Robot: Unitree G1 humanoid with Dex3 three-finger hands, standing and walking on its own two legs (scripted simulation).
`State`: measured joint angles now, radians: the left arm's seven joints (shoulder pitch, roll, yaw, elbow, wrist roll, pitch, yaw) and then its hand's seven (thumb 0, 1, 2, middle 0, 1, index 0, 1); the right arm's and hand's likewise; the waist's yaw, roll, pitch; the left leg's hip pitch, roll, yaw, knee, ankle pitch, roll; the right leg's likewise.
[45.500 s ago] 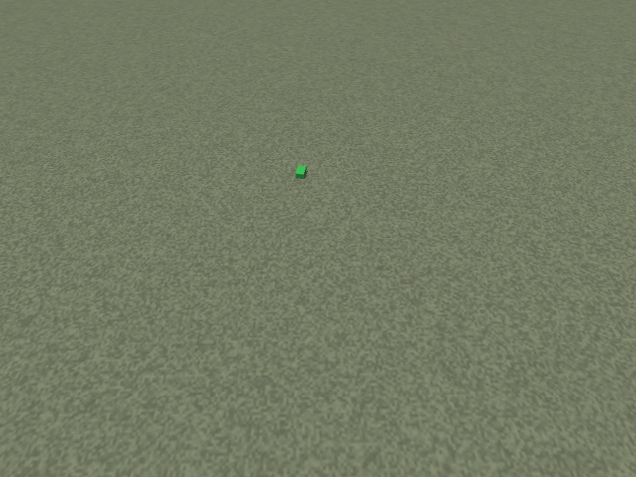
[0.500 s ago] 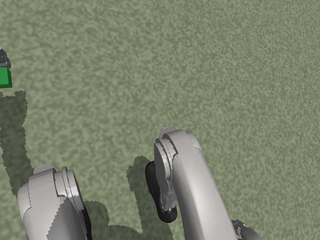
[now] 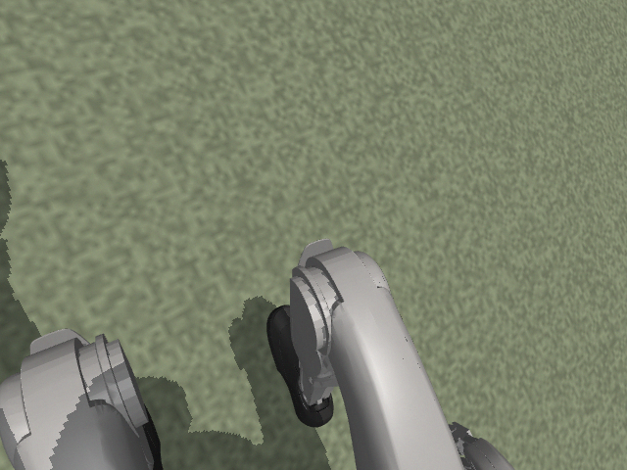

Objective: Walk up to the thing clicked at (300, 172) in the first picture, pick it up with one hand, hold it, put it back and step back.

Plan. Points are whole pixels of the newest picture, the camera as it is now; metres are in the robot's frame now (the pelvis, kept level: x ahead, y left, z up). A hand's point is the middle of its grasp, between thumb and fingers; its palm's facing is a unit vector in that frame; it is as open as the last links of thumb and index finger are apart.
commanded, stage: rest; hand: left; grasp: from above
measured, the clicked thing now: out of the picture +0.53 +0.26 -0.24
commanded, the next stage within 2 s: open in 1.10 s
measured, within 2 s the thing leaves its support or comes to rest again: rests again in 1.04 s
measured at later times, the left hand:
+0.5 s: hand out of the picture +0.52 +0.26 -0.24, palm faces -0.48 -0.03 -0.88, open 7.0 cm
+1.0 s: hand out of the picture +0.52 +0.26 -0.26, palm faces -0.48 -0.04 -0.87, open 7.0 cm
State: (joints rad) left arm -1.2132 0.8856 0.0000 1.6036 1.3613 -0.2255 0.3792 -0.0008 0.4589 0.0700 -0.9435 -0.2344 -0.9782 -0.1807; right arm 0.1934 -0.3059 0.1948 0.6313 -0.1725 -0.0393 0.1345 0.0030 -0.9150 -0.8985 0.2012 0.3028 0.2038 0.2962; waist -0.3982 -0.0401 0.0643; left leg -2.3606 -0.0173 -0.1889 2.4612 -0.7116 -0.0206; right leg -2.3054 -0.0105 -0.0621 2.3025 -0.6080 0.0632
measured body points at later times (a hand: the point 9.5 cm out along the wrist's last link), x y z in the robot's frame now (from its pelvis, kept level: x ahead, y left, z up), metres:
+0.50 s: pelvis +0.00 +0.00 +0.00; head +0.30 +0.10 +0.32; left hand +0.54 +0.26 -0.19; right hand +0.01 -0.26 -0.06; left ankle +0.06 +0.13 -0.29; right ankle +0.12 -0.14 -0.29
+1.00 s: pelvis +0.00 +0.01 -0.01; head +0.30 +0.11 +0.31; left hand +0.54 +0.26 -0.21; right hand +0.01 -0.25 -0.05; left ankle +0.06 +0.13 -0.29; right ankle +0.12 -0.14 -0.29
